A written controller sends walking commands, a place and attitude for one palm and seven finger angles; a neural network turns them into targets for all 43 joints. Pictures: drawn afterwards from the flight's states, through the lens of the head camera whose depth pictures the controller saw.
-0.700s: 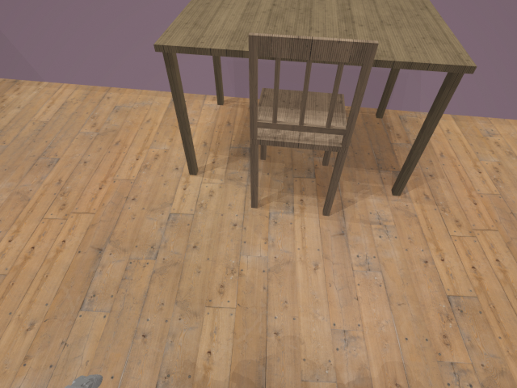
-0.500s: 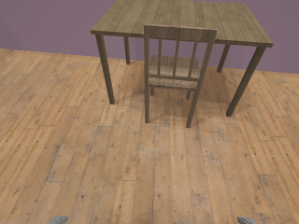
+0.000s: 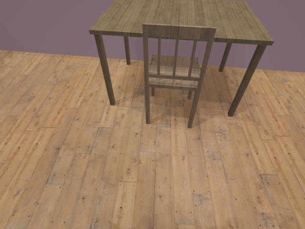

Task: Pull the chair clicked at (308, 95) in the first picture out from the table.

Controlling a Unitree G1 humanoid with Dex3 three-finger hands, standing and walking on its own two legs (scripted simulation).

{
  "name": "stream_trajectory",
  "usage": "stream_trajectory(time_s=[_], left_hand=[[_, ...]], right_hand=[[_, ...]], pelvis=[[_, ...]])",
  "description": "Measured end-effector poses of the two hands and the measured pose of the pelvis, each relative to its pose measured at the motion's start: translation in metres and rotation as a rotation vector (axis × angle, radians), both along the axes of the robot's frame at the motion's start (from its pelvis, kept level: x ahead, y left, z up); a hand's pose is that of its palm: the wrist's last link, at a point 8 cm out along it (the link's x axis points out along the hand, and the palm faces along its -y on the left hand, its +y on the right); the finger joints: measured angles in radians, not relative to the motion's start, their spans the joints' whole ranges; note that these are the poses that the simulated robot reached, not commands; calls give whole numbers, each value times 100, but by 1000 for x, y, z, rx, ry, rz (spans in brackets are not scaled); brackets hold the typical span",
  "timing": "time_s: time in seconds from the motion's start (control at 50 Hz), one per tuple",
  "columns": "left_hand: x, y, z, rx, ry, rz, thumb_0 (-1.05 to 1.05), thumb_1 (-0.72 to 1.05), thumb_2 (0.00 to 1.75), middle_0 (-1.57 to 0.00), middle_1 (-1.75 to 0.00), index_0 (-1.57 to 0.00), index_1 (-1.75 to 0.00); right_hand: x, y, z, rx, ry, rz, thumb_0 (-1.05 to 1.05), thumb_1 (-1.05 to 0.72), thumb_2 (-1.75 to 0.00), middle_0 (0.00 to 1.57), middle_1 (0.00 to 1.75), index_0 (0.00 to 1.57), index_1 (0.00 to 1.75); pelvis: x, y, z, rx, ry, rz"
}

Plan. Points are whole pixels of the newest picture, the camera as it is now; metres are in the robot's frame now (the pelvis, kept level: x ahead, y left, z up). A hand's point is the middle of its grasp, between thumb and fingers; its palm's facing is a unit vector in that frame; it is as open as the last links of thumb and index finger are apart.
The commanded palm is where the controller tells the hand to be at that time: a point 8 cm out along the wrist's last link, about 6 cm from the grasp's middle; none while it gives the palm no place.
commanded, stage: stand and wait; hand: left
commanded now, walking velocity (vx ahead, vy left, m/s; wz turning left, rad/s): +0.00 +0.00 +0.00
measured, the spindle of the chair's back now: (175, 57) +1.08 -0.08 -0.12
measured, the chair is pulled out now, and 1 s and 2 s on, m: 0.00 0.00 0.00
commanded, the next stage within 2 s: look at it before walking up in 0.22 s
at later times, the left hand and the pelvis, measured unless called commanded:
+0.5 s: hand out of the picture +0.07 +0.24 -0.15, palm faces -0.03 -0.94 -0.33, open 7.4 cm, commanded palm none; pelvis -0.01 +0.00 +0.00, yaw +0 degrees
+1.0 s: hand out of the picture +0.07 +0.25 -0.15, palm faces -0.03 -0.94 -0.34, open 7.4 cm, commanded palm none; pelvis +0.00 +0.00 +0.00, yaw -1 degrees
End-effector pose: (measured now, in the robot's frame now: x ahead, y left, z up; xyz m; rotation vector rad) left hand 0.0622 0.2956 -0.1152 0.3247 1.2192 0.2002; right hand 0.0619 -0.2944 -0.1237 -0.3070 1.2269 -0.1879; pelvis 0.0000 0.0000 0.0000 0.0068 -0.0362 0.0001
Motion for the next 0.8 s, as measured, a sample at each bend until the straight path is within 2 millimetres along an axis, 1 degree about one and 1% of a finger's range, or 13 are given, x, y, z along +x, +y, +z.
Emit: stream_trajectory(time_s=[0.14, 0.44, 0.64, 0.8], left_hand=[[1, -3, 2, -1, -16, -8, 1, 91, 90, -21, -30, -20, -30], [0, -9, -2, -21, -19, -14, 0, 91, 90, -21, -30, -20, -30], [-5, -7, -3, -19, 4, -9, 0, 91, 90, -21, -30, -20, -30], [-4, -4, -2, -14, 5, -5, 0, 91, 90, -21, -30, -20, -30]], right_hand=[[-6, 1, -1, 11, 0, -4, 1, -90, -89, 21, 30, 21, 30], [-8, 2, 1, 10, -5, -2, 1, -90, -89, 21, 30, 21, 30], [-5, 2, 2, 6, -3, -3, 1, -90, -89, 21, 30, 21, 30], [0, 3, 3, 6, -9, 1, 1, -90, -89, 21, 30, 21, 30]], pelvis=[[-5, -2, 1, 1, -2, -2], [-8, -2, 1, -1, 3, -3], [-6, -1, 2, -1, 5, -5], [-4, 0, 2, -2, 4, -5]])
